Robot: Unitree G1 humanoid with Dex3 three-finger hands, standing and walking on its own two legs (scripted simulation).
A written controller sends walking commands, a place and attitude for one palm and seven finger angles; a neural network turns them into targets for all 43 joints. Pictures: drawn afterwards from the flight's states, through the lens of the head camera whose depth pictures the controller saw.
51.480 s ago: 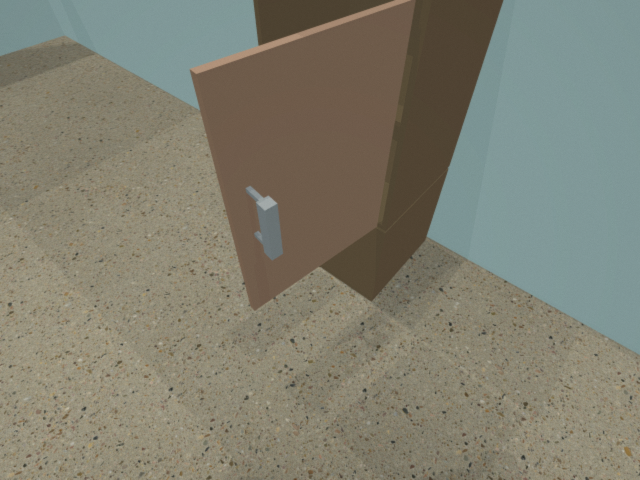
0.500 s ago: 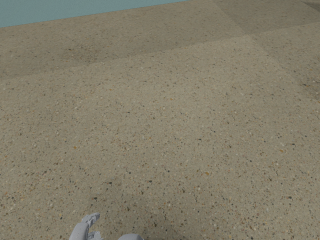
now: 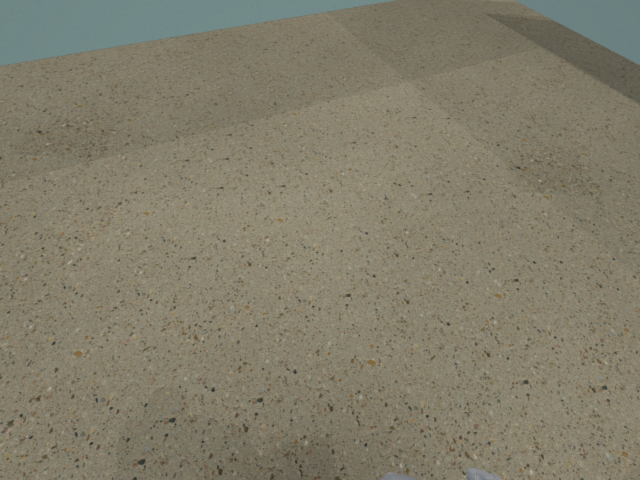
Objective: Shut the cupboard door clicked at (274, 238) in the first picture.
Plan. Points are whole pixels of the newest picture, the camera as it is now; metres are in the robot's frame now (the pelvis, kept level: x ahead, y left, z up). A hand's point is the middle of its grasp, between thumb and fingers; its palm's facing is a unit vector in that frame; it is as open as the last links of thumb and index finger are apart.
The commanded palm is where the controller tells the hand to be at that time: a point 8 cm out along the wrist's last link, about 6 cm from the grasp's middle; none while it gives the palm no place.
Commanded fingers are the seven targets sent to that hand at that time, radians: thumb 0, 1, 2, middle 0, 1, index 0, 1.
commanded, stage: turn to face it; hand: left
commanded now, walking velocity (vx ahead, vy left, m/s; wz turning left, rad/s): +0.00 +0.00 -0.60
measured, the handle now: out of the picture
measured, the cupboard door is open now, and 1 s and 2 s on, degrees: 26 26 26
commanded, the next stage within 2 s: none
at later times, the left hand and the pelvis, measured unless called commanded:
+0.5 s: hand (213, 452) +0.17 +0.17 -0.18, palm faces -0.26 -0.95 -0.19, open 7.4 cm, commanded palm none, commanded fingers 0.00 0.90 0.90 -0.20 -0.30 -0.20 -0.30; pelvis +0.03 +0.01 -0.02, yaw -17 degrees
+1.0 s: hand (268, 418) +0.22 +0.10 -0.16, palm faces -0.55 -0.79 -0.26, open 7.4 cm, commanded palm none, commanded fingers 0.00 0.90 0.90 -0.20 -0.30 -0.20 -0.30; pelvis +0.02 -0.01 -0.01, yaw -35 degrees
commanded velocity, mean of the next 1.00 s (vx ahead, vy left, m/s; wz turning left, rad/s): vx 0.00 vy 0.00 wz -0.60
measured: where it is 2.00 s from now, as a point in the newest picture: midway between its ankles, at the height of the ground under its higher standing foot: outside the picture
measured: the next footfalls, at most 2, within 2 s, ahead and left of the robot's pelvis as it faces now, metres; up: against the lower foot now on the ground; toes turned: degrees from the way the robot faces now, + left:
right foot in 0.12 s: +0.05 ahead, -0.15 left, +0.00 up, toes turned -10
left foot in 0.48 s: +0.12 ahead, +0.10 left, +0.00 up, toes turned -13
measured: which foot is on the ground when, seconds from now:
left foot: down 0.00-0.12, up 0.14-0.46, down 0.48-0.86, up 0.88-1.00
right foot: up 0.00-0.10, down 0.12-0.48, up 0.50-0.84, down 0.86-1.00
